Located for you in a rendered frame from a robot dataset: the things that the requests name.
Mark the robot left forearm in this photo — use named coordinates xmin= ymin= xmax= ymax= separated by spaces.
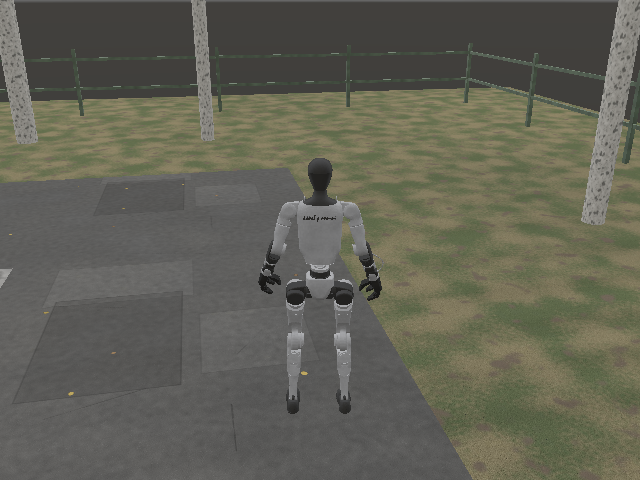
xmin=261 ymin=240 xmax=280 ymax=277

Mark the right robot upper arm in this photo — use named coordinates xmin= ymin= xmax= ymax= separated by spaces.
xmin=341 ymin=201 xmax=369 ymax=256

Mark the robot left hand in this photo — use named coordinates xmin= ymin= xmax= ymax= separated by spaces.
xmin=258 ymin=273 xmax=281 ymax=294

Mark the left robot upper arm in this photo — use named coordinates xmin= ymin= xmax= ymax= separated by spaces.
xmin=270 ymin=201 xmax=299 ymax=256

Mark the robot right hand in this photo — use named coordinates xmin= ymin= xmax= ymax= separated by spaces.
xmin=359 ymin=277 xmax=382 ymax=301

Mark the left robot thigh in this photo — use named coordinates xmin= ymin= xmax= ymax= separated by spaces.
xmin=286 ymin=279 xmax=306 ymax=350

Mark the robot right forearm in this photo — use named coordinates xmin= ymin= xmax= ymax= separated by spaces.
xmin=359 ymin=241 xmax=379 ymax=281

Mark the right robot foot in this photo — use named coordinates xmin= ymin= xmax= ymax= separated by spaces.
xmin=336 ymin=389 xmax=351 ymax=414

